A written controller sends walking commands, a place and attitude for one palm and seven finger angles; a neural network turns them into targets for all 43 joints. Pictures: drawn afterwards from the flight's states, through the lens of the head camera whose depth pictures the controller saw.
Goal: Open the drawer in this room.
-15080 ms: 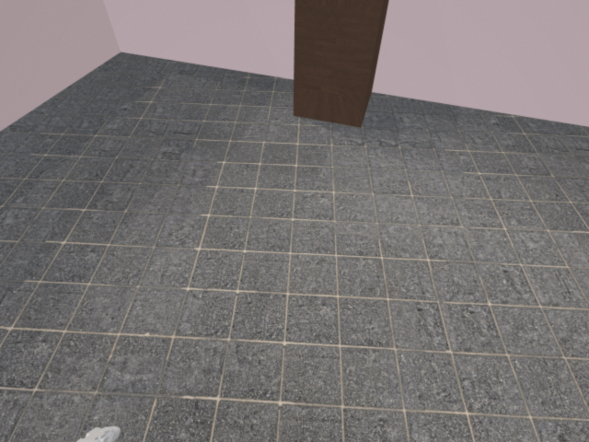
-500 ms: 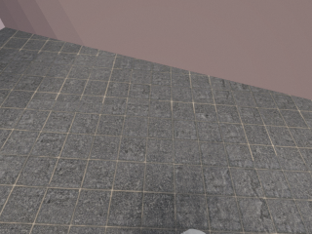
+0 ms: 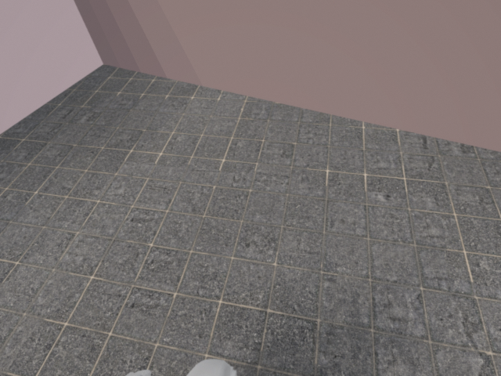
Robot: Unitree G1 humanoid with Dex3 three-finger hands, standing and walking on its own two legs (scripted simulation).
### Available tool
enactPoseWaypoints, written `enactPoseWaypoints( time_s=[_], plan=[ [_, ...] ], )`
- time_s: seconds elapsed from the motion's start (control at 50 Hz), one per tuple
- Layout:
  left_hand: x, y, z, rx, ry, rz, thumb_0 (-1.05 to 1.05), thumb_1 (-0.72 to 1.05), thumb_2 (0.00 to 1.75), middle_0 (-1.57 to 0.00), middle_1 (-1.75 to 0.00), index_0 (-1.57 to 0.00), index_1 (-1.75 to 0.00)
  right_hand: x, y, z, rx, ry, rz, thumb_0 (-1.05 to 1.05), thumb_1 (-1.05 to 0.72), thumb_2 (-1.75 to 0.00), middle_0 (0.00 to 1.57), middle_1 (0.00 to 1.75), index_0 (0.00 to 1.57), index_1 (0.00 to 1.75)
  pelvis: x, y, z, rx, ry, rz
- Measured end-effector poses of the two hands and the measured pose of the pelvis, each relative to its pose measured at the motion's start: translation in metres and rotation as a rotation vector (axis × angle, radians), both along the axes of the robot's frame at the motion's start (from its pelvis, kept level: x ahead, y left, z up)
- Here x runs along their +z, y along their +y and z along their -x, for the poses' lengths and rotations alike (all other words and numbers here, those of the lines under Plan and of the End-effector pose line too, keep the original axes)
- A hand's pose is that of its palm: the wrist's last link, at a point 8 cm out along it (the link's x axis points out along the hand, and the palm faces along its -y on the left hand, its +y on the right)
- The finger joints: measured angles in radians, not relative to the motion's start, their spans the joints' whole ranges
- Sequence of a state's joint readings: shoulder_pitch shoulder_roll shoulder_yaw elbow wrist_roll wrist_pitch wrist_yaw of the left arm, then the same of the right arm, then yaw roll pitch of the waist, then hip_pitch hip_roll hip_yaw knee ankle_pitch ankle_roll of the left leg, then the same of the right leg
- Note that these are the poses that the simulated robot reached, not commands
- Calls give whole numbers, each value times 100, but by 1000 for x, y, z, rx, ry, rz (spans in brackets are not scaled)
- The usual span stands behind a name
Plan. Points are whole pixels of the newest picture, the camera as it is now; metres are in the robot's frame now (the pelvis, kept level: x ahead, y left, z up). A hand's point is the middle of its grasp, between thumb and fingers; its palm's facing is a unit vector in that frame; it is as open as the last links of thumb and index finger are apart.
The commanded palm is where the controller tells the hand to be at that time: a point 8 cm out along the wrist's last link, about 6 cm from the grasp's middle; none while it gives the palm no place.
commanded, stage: turn or walk to find it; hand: left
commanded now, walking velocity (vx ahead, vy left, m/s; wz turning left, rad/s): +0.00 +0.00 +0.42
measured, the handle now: out of the picture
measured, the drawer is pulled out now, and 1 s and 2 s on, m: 0.00 0.00 0.00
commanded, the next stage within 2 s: stand and wait in 1.84 s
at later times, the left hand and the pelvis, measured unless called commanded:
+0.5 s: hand out of the picture -0.03 +0.27 -0.17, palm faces +0.26 -0.94 -0.24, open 7.4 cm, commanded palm none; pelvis -0.02 +0.05 +0.00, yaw +12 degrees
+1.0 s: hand out of the picture -0.03 +0.19 -0.15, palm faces +0.42 -0.87 -0.27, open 7.4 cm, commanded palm none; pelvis -0.02 -0.01 +0.00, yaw +25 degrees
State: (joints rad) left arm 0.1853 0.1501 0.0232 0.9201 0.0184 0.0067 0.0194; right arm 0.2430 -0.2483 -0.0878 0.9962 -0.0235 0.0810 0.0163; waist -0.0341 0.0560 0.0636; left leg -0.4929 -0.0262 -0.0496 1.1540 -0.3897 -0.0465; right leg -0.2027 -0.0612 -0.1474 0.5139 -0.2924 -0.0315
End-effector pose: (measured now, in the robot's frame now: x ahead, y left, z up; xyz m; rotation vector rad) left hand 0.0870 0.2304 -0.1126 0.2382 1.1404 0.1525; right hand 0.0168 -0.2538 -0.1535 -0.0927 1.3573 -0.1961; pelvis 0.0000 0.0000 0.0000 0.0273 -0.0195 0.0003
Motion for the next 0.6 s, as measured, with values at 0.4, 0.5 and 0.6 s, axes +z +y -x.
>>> enactPoseWaypoints(
  time_s=[0.4, 0.5, 0.6],
  plan=[
    [-41, 77, 140, 297, 235, 45, 1, 91, 89, -20, -30, -20, -29, 30, 74, -108, 318, -187, 83, 1, -91, -90, 20, 30, 20, 30, -8, 47, 16, 171, 4, 35],
    [-29, 84, 130, 314, 163, 50, 1, 91, 90, -19, -30, -20, -29, 37, 88, -112, 356, -194, 68, 1, -91, -90, 20, 30, 20, 30, 1, 51, 19, 207, 5, 43],
    [-21, 80, 110, 315, 89, 38, 1, 91, 90, -19, -30, -20, -29, 31, 87, -105, 362, -176, 41, 1, -90, -90, 20, 30, 20, 30, 2, 45, 20, 241, 5, 35]
  ],
)
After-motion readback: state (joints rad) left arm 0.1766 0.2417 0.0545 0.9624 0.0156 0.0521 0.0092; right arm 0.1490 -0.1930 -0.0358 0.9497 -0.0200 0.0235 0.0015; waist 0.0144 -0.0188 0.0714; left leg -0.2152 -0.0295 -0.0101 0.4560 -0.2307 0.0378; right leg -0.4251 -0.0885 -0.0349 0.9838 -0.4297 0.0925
